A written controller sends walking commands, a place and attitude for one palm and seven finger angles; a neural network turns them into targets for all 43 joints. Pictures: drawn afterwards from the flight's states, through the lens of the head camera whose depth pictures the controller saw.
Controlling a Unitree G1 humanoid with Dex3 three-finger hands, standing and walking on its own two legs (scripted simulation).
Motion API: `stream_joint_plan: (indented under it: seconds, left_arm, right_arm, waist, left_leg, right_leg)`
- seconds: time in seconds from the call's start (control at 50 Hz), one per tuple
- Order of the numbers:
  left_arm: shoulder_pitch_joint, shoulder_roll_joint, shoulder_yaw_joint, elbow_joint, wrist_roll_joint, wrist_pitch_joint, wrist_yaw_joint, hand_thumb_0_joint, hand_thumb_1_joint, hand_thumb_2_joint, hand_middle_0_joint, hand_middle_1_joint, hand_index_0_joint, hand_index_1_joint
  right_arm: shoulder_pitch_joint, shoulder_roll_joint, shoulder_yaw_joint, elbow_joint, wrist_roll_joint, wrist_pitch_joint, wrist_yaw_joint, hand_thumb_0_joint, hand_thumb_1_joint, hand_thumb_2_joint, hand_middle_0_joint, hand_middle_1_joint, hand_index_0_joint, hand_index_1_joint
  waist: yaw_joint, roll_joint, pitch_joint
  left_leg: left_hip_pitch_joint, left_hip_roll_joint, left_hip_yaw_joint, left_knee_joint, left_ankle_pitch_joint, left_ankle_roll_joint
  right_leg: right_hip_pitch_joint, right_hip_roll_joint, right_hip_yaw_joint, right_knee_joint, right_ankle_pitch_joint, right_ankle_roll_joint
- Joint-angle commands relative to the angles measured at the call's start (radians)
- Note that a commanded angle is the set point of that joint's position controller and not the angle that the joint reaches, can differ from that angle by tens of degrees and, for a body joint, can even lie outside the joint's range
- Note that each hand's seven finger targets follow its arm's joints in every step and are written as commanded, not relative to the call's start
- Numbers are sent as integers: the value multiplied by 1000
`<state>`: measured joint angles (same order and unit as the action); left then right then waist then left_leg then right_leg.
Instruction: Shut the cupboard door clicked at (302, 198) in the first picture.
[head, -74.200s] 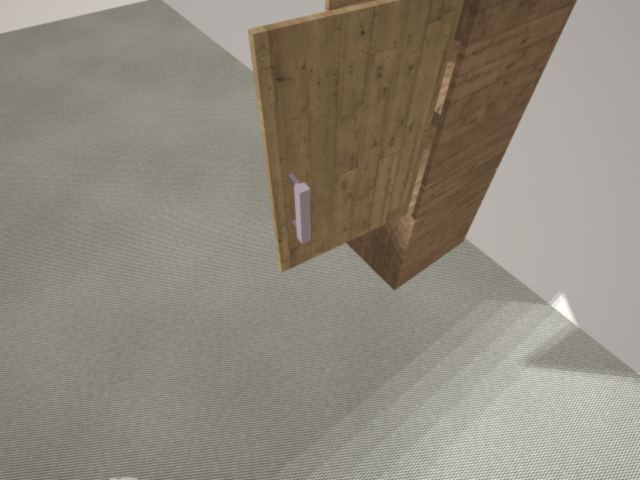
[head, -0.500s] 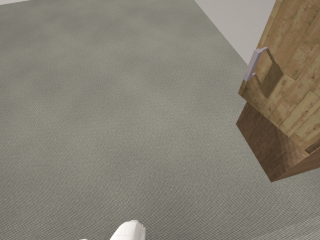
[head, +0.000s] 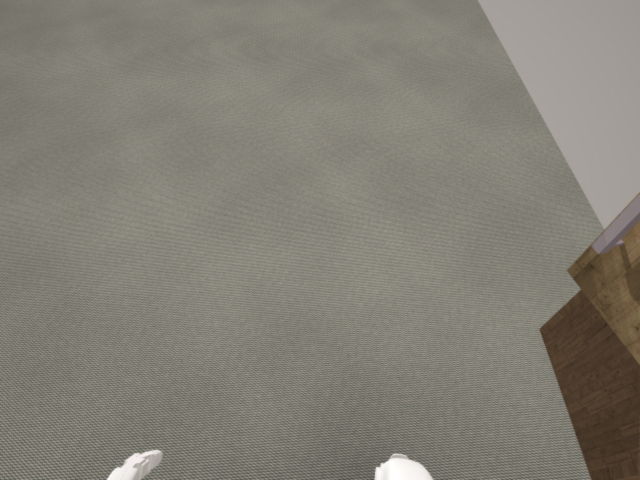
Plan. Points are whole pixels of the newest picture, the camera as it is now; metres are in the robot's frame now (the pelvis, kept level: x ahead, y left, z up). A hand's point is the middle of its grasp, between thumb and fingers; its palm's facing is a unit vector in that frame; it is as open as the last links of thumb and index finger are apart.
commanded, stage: walk to a spot facing it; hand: left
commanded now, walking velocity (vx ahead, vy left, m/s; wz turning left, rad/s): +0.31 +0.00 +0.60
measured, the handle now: (630, 223) +0.60 -0.59 -0.11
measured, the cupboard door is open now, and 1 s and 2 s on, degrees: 16 16 16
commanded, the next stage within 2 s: turn to face it in 0.64 s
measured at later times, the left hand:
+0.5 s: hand out of the picture +0.08 +0.13 -0.17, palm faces +0.37 -0.90 -0.22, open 7.3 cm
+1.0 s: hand (183, 432) +0.20 +0.22 -0.16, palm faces +0.46 -0.86 -0.24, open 7.4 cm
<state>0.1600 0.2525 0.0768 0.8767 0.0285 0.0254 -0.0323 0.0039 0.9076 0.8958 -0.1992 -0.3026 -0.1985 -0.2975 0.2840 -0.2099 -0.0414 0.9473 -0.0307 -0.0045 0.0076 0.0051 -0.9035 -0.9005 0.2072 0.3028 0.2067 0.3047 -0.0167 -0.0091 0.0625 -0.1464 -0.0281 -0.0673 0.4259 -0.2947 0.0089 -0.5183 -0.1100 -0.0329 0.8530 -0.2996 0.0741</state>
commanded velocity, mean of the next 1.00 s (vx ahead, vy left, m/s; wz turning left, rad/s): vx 0.03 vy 0.00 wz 0.25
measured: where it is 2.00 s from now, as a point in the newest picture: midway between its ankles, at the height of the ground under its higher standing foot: outside the picture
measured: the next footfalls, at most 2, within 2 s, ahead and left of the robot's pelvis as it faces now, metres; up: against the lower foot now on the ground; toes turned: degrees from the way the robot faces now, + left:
right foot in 0.08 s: +0.13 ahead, -0.13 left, +0.00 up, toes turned -2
left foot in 0.58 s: +0.22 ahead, +0.09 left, +0.00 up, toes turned +30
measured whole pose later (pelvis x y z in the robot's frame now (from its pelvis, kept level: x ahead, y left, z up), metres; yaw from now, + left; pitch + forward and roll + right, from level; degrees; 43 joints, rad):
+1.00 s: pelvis +0.21 +0.00 +0.00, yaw +26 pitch +1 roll +0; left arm 0.17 0.22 0.05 0.91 0.03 0.05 0.01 0.00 0.91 0.90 -0.20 -0.30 -0.20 -0.30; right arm 0.18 -0.17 -0.02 0.96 -0.03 0.00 -0.03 0.01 -0.91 -0.90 0.21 0.30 0.21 0.30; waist 0.01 -0.01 0.05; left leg -0.23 -0.03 0.07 0.45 -0.23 0.06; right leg -0.38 -0.06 0.00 0.79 -0.36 0.06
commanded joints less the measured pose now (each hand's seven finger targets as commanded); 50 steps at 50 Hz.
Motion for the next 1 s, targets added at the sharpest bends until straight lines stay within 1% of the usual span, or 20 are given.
stream_joint_plan:
  seconds: [0.0, 0.04, 0.06, 0.08, 0.1, 0.12, 0.16, 0.2, 0.26, 0.32, 0.46, 0.52, 0.54, 0.56, 0.58, 0.6, 0.66, 0.72, 0.86, 0.98]
  left_arm:
    - [0, 73, 18, -90, -5, -43, -5, 0, 900, 900, -200, -300, -200, -300]
    - [207, 122, 40, -23, 0, -61, 4, 0, 900, 900, -200, -300, -200, -300]
    - [337, 240, 64, 1, 14, -76, 20, 0, 900, 900, -200, -300, -200, -300]
    - [322, 268, 61, -2, 3, -65, 34, 0, 900, 900, -200, -300, -200, -300]
    - [228, 222, 49, -24, -4, -60, 37, 0, 900, 900, -200, -300, -200, -300]
    - [148, 173, 40, -42, -2, -68, 41, 0, 900, 900, -200, -300, -200, -300]
    - [70, 76, 9, -47, -8, -75, 44, 0, 900, 900, -200, -300, -200, -300]
    - [103, 45, -2, -28, -8, -85, 45, 0, 900, 900, -200, -300, -200, -300]
    - [150, 37, -6, -2, -9, -91, 54, 0, 900, 900, -200, -300, -200, -300]
    - [171, 41, -1, 11, -7, -85, 62, 0, 900, 900, -200, -300, -200, -300]
    - [232, 103, 13, 27, 0, -62, 62, 0, 900, 900, -200, -300, -200, -300]
    - [184, 150, 33, 2, -6, -59, 59, 0, 900, 900, -200, -300, -200, -300]
    - [171, 150, 33, -13, -14, -56, 56, 0, 900, 900, -200, -300, -200, -300]
    - [169, 85, 18, -53, -31, -49, 47, 0, 900, 900, -200, -300, -200, -300]
    - [84, 86, 1, -99, -23, -37, 56, 0, 900, 900, -200, -300, -200, -300]
    - [61, 94, 7, -114, -19, -29, 65, 0, 900, 900, -200, -300, -200, -300]
    - [69, 76, 20, -65, -9, -5, 61, 0, 900, 900, -200, -300, -200, -300]
    - [115, 60, 24, -47, -4, 6, 51, 0, 900, 900, -200, -300, -200, -300]
    - [106, 11, -15, 3, -4, 18, 49, 0, 900, 900, -200, -300, -200, -300]
    - [76, 26, -16, -2, -4, 15, 37, 0, 900, 900, -200, -300, -200, -300]
  right_arm:
    - [-50, -213, -60, -68, 0, -19, -10, 0, -900, -900, 200, 300, 200, 300]
    - [-81, -181, -57, -74, 11, -20, -9, 0, -900, -900, 200, 300, 200, 300]
    - [-42, -95, -42, -88, 23, -29, -3, 0, -900, -900, 200, 300, 200, 300]
    - [-55, -96, -45, -113, 19, -23, -1, 0, -900, -900, 200, 300, 200, 300]
    - [-45, -115, -55, -101, 5, -14, 5, 0, -900, -900, 200, 300, 200, 300]
    - [-34, -114, -54, -79, 2, -12, 6, 0, -900, -900, 200, 300, 200, 300]
    - [-34, -97, -53, -33, 0, 8, 18, 0, -900, -900, 200, 300, 200, 300]
    - [-3, -57, -45, -9, 6, 22, 26, 0, -900, -900, 200, 300, 200, 300]
    - [-8, -41, -41, -8, 8, 41, 25, 0, -900, -900, 200, 300, 200, 300]
    - [-62, -26, -33, -32, 6, 47, 27, 0, -900, -900, 200, 300, 200, 300]
    - [-215, -40, -9, -109, 4, 31, 32, 0, -900, -900, 200, 300, 200, 300]
    - [-77, -103, -27, -97, 1, 20, 25, 0, -900, -900, 200, 300, 200, 300]
    - [22, -157, -43, -76, -3, 13, 21, 0, -900, -900, 200, 300, 200, 300]
    - [95, -277, -73, -71, -6, 4, 12, 0, -900, -900, 200, 300, 200, 300]
    - [147, -322, -76, -51, 17, 12, -3, 0, -900, -900, 200, 300, 200, 300]
    - [113, -300, -68, -55, 18, 17, -12, 0, -900, -900, 200, 300, 200, 300]
    - [-62, -217, -46, -116, 11, 11, -31, 0, -900, -900, 200, 300, 200, 300]
    - [-102, -194, -36, -123, 9, 2, -30, 0, -900, -900, 200, 300, 200, 300]
    - [-78, -117, -7, -56, 9, -15, -40, 0, -900, -900, 200, 300, 200, 300]
    - [-58, -148, -28, -14, 9, 4, -45, 0, -900, -900, 200, 300, 200, 300]
  waist:
    - [26, 160, -11]
    - [123, 10, -85]
    - [174, -315, -208]
    - [148, -387, -166]
    - [94, -262, -81]
    - [60, -295, -45]
    - [6, -158, 8]
    - [-10, -138, -11]
    - [-17, -156, -39]
    - [-10, -127, -53]
    - [41, -154, -51]
    - [-37, -137, -140]
    - [-91, -29, -219]
    - [-113, 286, -284]
    - [-132, 242, -321]
    - [-105, 111, -269]
    - [-34, 118, -169]
    - [13, 81, -155]
    - [32, 124, -117]
    - [15, 146, -80]
  left_leg:
    - [-168, 201, -223, -128, -79, 152]
    - [-370, 97, -151, 101, -159, 93]
    - [-516, -35, 2, 468, -271, 30]
    - [-588, -35, 7, 721, -337, 19]
    - [-600, 23, -33, 825, -248, 23]
    - [-588, 62, -33, 883, -138, 16]
    - [-496, 101, 0, 889, -2, -15]
    - [-472, 81, 39, 852, 41, -33]
    - [-492, 78, 68, 814, 56, -48]
    - [-503, 87, 106, 688, 59, -51]
    - [-429, 56, 207, 329, -18, -13]
    - [-153, 1, 219, 152, 67, 26]
    - [78, 58, 141, 78, 354, 56]
    - [309, 365, -277, 70, 893, 215]
    - [331, 460, -372, 50, 1095, 295]
    - [272, 459, -296, 33, 959, 297]
    - [64, 324, -199, -29, 681, 193]
    - [3, 257, -130, -60, 587, 156]
    - [-39, 228, -51, -136, 419, 133]
    - [-6, 292, -7, -42, 443, 149]
  right_leg:
    - [209, 64, -43, -211, 30, 1]
    - [577, 37, 3, -381, 29, -14]
    - [774, -248, 313, -544, -241, -84]
    - [664, -406, 568, -686, -365, -139]
    - [534, -395, 505, -717, -473, -145]
    - [435, -364, 470, -721, -437, -136]
    - [304, -268, 154, -680, -100, -112]
    - [341, -205, -32, -612, 291, -99]
    - [423, -202, -139, -556, 651, -104]
    - [494, -213, -193, -531, 735, -114]
    - [615, -275, -214, -409, 895, -156]
    - [540, -271, -255, -161, 915, -129]
    - [379, -230, -265, 34, 688, -87]
    - [31, -41, -239, 307, -174, -3]
    - [-50, 3, -66, 442, -400, -14]
    - [-65, -25, -7, 445, -349, -22]
    - [-42, -37, 38, 392, -188, 6]
    - [-5, -13, 31, 354, -80, 16]
    - [94, 31, 55, 117, -15, -2]
    - [213, 84, -8, -215, -42, -30]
